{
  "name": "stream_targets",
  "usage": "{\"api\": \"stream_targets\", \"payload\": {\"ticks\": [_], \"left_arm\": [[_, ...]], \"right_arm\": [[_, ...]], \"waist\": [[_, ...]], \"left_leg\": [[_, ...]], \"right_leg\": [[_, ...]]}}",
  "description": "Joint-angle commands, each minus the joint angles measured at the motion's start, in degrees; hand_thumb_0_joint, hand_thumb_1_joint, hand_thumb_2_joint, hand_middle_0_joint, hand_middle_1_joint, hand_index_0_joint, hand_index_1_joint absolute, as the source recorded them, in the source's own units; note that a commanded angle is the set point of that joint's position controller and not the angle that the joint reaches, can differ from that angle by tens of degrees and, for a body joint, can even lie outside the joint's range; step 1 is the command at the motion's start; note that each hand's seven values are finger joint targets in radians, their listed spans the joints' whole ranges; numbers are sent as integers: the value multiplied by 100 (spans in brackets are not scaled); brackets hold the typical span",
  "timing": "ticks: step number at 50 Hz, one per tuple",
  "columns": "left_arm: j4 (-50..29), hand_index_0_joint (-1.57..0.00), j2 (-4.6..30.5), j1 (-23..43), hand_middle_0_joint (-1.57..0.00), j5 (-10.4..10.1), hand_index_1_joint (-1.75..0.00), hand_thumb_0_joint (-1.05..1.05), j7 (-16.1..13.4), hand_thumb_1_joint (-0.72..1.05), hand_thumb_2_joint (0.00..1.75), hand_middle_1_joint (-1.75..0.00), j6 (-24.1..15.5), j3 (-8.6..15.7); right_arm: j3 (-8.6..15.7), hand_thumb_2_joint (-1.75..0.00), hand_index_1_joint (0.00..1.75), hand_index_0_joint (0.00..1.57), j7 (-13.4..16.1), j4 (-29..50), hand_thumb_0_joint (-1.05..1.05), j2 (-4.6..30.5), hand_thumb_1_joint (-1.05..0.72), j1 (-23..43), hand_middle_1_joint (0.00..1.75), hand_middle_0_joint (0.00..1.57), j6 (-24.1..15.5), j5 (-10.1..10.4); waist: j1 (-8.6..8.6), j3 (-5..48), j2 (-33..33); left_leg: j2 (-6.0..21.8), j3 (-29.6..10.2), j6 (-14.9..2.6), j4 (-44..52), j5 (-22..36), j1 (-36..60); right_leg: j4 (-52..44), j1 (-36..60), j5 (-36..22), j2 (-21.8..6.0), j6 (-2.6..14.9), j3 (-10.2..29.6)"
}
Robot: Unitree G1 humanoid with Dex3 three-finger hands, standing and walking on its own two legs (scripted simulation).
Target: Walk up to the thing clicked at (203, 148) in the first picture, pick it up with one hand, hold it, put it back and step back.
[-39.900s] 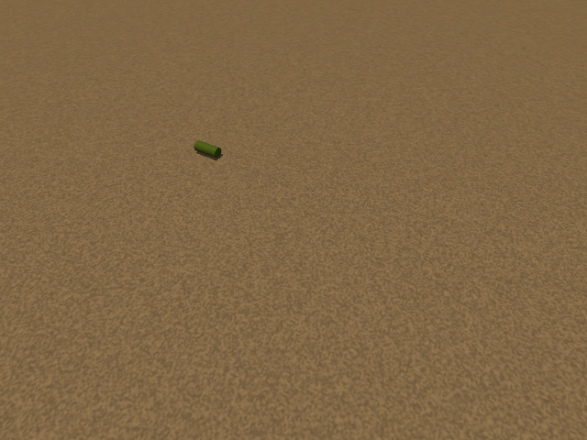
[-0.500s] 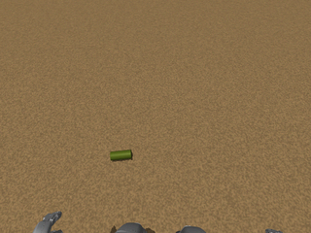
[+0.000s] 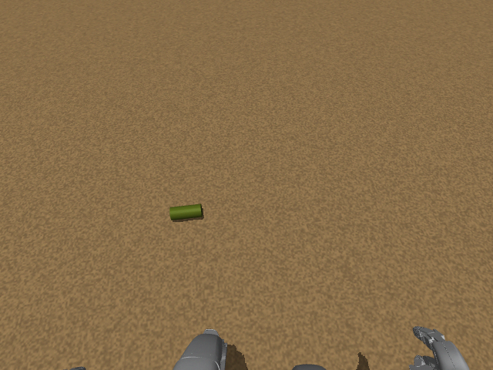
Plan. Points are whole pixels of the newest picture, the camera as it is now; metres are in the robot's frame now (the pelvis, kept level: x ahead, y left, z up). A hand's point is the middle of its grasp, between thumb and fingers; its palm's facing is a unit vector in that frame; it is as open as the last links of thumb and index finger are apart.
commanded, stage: step back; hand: left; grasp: from above
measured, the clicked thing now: (186, 212) +0.80 +0.31 -0.72
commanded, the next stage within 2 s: stand in 1.76 s
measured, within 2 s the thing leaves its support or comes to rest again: neither
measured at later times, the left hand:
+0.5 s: hand out of the picture -0.07 +0.26 -0.14, palm faces +0.03 -0.92 -0.39, open 7.4 cm
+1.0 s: hand out of the picture -0.25 +0.25 -0.13, palm faces +0.11 -0.91 -0.41, open 7.4 cm
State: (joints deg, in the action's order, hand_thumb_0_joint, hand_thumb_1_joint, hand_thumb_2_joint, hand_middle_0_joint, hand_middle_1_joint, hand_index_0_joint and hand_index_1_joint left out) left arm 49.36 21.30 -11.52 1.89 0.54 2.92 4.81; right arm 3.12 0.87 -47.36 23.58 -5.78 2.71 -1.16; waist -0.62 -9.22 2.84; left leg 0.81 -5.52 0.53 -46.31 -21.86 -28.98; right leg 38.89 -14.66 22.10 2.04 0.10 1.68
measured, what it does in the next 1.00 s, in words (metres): walks backwards: left foot, then right foot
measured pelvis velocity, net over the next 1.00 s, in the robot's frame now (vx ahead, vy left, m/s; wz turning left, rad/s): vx -0.28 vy -0.04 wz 0.10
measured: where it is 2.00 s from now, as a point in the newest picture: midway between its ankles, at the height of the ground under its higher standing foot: outside the picture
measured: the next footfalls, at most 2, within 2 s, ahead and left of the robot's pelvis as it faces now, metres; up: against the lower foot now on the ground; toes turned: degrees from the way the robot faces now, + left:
left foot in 0.24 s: -0.04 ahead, +0.12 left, +0.00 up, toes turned +2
right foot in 0.58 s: -0.20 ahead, -0.15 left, +0.00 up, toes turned +5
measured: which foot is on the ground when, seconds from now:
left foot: up 0.00-0.22, down 0.24-0.60, up 0.62-0.88, down 0.90-1.00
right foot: down 0.00-0.26, up 0.28-0.56, down 0.58-1.00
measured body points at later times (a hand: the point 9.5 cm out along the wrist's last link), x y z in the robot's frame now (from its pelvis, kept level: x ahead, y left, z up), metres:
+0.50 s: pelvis -0.17 -0.02 +0.01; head -0.12 -0.01 +0.45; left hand -0.07 +0.31 -0.11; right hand -0.04 -0.32 -0.10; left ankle -0.08 +0.11 -0.72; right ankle -0.21 -0.15 -0.67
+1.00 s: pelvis -0.28 -0.04 +0.01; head -0.27 -0.04 +0.46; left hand -0.25 +0.30 -0.10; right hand -0.20 -0.35 -0.12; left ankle -0.28 +0.09 -0.72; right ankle -0.25 -0.15 -0.70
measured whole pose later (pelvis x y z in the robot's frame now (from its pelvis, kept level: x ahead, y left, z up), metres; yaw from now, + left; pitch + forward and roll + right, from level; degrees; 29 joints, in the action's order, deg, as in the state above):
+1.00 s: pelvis -0.28 -0.04 +0.01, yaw +6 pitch -3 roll +1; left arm 54.7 23.4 -13.3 1.6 0.9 1.8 4.3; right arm 3.2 -1.3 -57.3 21.3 -14.8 -0.3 -2.5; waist -0.5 -3.2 -1.1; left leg -1.5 -1.0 -1.5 -33.6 -18.1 -13.4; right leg 45.3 -19.1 26.6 -1.7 1.0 -0.4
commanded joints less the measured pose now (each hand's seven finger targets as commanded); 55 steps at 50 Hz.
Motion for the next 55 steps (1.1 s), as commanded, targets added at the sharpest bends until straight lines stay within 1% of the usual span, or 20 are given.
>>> {"api": "stream_targets", "payload": {"ticks": [1,8,11,12,13,14,17,23,28,29,30,31,34,40,44,45,46,47,48,55], "left_arm": [[-817,-20,1600,833,-20,29,-30,0,-186,90,90,-30,-245,362],[-817,-20,1456,339,-20,52,-30,0,-281,90,90,-30,-153,347],[-861,-20,1356,343,-20,-58,-30,0,-224,90,90,-30,-21,211],[-887,-20,1136,149,-20,-83,-30,0,-202,90,90,-30,2,150],[-982,-20,1114,417,-20,-153,-30,0,-237,90,90,-30,-24,141],[-918,-20,1314,729,-20,-71,-30,0,-304,90,90,-30,-11,277],[-587,-20,1204,279,-20,-194,-30,0,-258,90,90,-30,41,252],[-545,-20,1101,94,-20,-89,-30,0,-150,90,90,-30,-23,220],[30,-20,1226,-742,-20,29,-30,0,-125,90,90,-30,-207,296],[-56,-20,1627,-643,-20,124,-30,0,-128,90,90,-30,-237,415],[-314,-20,2361,-131,-20,132,-30,0,-139,90,90,-30,-201,558],[-475,-20,2317,300,-20,94,-30,0,-175,90,90,-30,-250,547],[-493,-20,1529,821,-20,96,-30,0,-201,90,90,-30,-336,365],[-261,-20,1716,49,-20,130,-30,0,-141,90,90,-30,-419,448],[-208,-20,1577,238,-20,49,-30,0,-52,90,90,-30,-326,268],[-178,-20,1329,106,-20,47,-30,0,-38,90,90,-30,-309,160],[-221,-20,1043,258,-20,-38,-30,0,-6,90,90,-30,-328,56],[-141,-20,1315,593,-20,-77,-30,0,-32,90,90,-30,-337,188],[-136,-20,1434,598,-20,-37,-30,0,-9,90,90,-30,-358,212],[417,-20,1044,-260,-20,-23,-30,0,-10,90,90,-30,-559,164]], "right_arm": [[336,-90,30,20,108,304,0,1084,-90,-311,30,20,-88,103],[219,-90,30,20,97,283,0,850,-90,-477,30,20,-198,2],[318,-90,30,20,79,20,0,908,-90,-883,30,20,-226,-55],[410,-90,30,20,88,55,0,1246,-90,-823,30,20,-242,-145],[511,-90,30,20,12,195,0,1972,-90,-515,30,20,-220,-58],[539,-90,30,20,8,245,0,2058,-90,-519,30,20,-245,-120],[337,-90,30,20,122,216,0,1393,-90,-39,30,20,-276,-108],[355,-90,30,20,99,313,0,1290,-90,-142,30,20,-178,-126],[295,-90,30,20,20,268,0,1252,-90,-154,30,20,-2,-45],[184,-90,30,20,7,371,0,853,-90,-184,30,20,-31,-27],[257,-90,30,20,110,486,0,883,-90,252,30,20,-31,-27],[366,-90,30,20,122,432,0,1165,-90,258,30,20,-6,-20],[274,-90,30,20,71,28,0,1030,-90,-418,30,20,-105,49],[271,-90,30,20,-80,4,0,1007,-90,-74,30,20,-247,-126],[322,-90,30,20,-118,-535,0,855,-90,-849,30,20,-397,-68],[378,-90,30,20,-99,-624,0,972,-90,-982,30,20,-433,-93],[448,-90,30,20,-85,-570,0,1357,-90,-928,30,20,-451,-141],[481,-90,30,20,-99,-518,0,1704,-90,-861,30,20,-449,-101],[452,-90,30,20,-100,-428,0,1639,-90,-582,30,20,-499,-129],[286,-90,30,20,-139,-394,0,1118,-90,-161,30,20,-392,-87]], "waist": [[182,514,-878],[-146,1073,-1430],[22,1155,-997],[-52,1270,-243],[46,1243,1153],[334,1104,982],[-148,1013,273],[52,1029,729],[-157,1469,317],[-146,1113,-999],[-462,764,-1991],[-278,315,-1544],[167,551,-835],[-419,502,-1334],[5,676,-1034],[95,733,-587],[179,694,357],[300,549,561],[180,254,275],[-199,654,598]], "left_leg": [[-714,-547,-35,-2269,-631,155],[-226,214,-18,358,-750,329],[-258,471,-135,2342,1128,1642],[677,-818,-429,2501,1731,2177],[1912,-2226,-1332,2679,2402,1681],[2283,-2860,-1858,2821,2508,958],[1453,-1084,-1373,2242,3051,1204],[1451,-947,-1415,2149,2267,1891],[841,-383,-690,1330,612,824],[-32,38,-272,309,-516,-552],[-513,-150,13,-934,-1267,-318],[-259,-768,74,-1836,-1055,-48],[-645,-369,50,-1989,-176,-46],[-89,85,101,102,-728,-113],[-358,762,-139,2313,60,2062],[-175,301,-228,2447,18,2629],[896,-1724,-691,2924,-1699,2718],[1806,-2708,-1370,3529,-3172,1495],[1827,-2627,-1448,3571,-2818,1095],[798,-455,-675,2182,-569,793]], "right_leg": [[-1702,-946,-1775,-1827,1302,1638],[-680,989,-3343,-1674,1073,1075],[27,252,-2639,-1251,657,745],[562,-649,-1461,-808,368,527],[1488,-1095,868,127,100,-231],[2644,-856,1674,129,39,567],[3624,-1132,878,256,152,928],[1428,-912,893,-59,-133,358],[-1605,946,-265,-147,222,97],[-1960,1026,625,-1137,544,1866],[-2560,-784,1059,-2603,1537,3271],[-2714,-1619,1246,-2836,1719,3426],[-1659,-624,-515,-1514,984,1182],[-1984,475,1720,-1813,1115,1679],[-1497,-473,1195,-1365,770,835],[-992,-999,1140,-1095,598,517],[-394,-1985,1164,-555,139,92],[819,-1413,1031,-283,72,-261],[1216,-1255,901,-437,104,114],[-1405,785,-367,-56,164,-442]]}}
